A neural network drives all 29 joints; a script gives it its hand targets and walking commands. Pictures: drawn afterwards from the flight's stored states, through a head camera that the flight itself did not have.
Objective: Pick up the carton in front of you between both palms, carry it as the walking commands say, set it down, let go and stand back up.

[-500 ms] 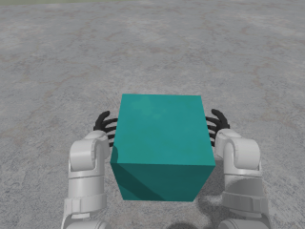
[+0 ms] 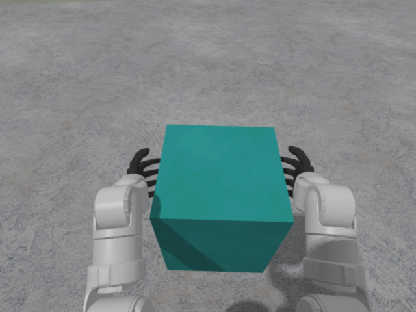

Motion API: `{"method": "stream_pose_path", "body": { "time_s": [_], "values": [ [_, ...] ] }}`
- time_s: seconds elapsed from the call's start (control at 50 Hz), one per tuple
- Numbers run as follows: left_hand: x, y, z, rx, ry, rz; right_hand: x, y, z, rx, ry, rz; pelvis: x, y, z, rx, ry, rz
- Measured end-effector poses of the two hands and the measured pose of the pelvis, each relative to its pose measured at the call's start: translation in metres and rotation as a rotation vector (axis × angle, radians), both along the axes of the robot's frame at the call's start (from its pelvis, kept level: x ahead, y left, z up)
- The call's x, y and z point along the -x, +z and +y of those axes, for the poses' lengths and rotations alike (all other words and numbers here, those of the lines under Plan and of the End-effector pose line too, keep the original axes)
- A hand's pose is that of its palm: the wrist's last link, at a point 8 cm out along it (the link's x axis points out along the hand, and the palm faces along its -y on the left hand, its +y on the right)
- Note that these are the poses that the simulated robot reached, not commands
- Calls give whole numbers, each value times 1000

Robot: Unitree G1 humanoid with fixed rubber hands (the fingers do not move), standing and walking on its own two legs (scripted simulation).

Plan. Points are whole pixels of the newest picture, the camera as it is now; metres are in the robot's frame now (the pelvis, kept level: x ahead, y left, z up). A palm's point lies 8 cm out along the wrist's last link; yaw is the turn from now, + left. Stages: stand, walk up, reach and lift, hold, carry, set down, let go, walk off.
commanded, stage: carry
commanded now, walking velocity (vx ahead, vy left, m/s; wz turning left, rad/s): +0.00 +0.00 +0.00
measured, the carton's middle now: (217, 203) +0.34 +0.00 +0.04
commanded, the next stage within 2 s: none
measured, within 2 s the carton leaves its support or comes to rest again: neither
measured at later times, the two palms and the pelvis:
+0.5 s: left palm (138, 184) +0.32 +0.15 +0.12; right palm (303, 182) +0.33 -0.15 +0.12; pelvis +0.00 +0.00 +0.00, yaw +0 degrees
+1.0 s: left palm (127, 169) +0.37 +0.18 +0.11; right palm (278, 163) +0.38 -0.12 +0.12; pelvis +0.05 +0.02 -0.01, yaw +0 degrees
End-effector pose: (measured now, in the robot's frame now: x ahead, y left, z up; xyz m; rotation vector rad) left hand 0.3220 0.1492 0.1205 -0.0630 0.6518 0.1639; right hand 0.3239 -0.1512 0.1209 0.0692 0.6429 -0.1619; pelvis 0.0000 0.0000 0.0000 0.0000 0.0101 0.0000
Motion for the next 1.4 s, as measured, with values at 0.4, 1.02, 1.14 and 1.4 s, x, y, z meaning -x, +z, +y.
{"method": "stream_pose_path", "body": {
  "time_s": [0.4, 1.02, 1.14, 1.4],
  "values": [
    [-2, 1, -1, -1, -2, 1, -1, 1, -1, 1, -1, 1, 0, 0, 0, -1, -1, 2],
    [-56, -11, 34, -1, 2, 11, -60, -7, 34, 21, 16, 11, -57, -6, 26, -6, 8, 43],
    [-100, -10, 30, 26, -9, 33, -91, -9, 30, 20, -14, 34, -93, 9, 30, 20, 22, 60],
    [-234, -9, -1, 3, 39, -42, -242, -11, 0, -20, 32, -43, -234, -7, -10, 11, 49, 70]
  ]
}}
